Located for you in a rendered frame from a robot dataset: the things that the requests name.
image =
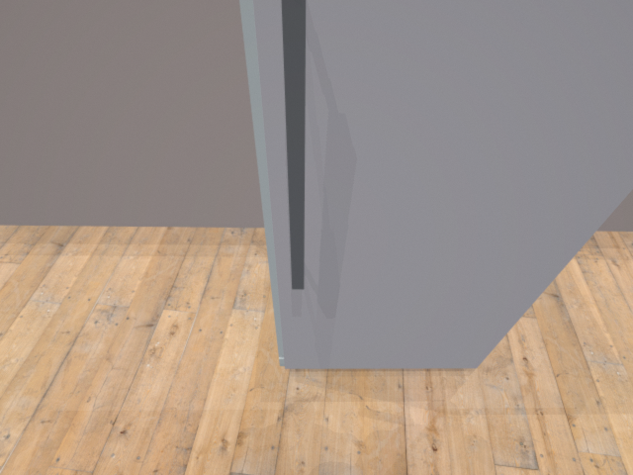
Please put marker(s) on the fridge door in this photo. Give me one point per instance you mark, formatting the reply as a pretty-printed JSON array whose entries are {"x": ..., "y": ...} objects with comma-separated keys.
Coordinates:
[{"x": 458, "y": 155}]

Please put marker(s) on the handle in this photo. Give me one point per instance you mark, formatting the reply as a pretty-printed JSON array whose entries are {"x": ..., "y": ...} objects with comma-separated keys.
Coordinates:
[{"x": 294, "y": 49}]

